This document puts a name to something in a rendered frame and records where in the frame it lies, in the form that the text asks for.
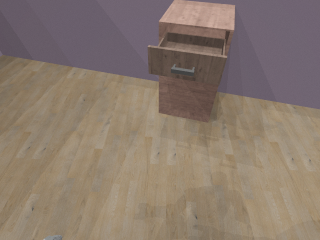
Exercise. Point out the cabinet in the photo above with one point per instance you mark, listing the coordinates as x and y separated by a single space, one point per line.
185 98

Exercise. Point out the handle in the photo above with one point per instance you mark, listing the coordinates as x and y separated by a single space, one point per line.
182 71

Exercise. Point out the drawer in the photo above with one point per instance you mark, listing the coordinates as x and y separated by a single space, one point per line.
206 54

